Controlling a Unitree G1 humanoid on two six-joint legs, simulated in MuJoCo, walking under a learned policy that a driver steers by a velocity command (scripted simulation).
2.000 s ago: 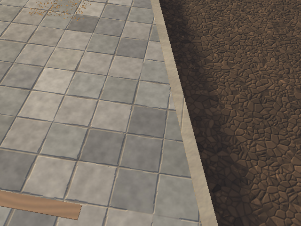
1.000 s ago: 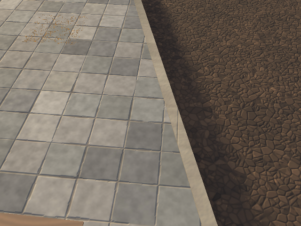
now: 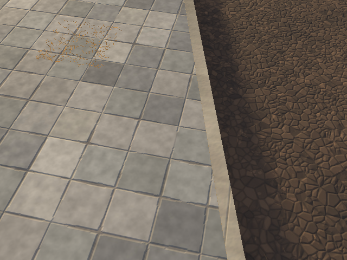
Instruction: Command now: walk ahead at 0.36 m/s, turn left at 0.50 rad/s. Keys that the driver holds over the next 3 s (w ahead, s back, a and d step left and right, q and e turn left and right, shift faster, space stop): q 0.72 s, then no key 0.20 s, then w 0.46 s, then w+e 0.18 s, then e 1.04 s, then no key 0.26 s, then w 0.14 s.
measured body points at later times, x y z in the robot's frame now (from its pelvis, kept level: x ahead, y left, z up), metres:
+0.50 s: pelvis +0.15 -0.04 -0.01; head +0.18 -0.04 +0.44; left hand +0.17 +0.25 -0.12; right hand +0.35 -0.27 -0.13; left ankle +0.10 +0.08 -0.66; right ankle +0.25 -0.10 -0.74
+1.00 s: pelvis +0.13 +0.00 +0.00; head +0.13 +0.02 +0.45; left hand +0.07 +0.27 -0.13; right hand +0.37 -0.15 -0.10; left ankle +0.09 +0.07 -0.74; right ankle +0.19 -0.11 -0.70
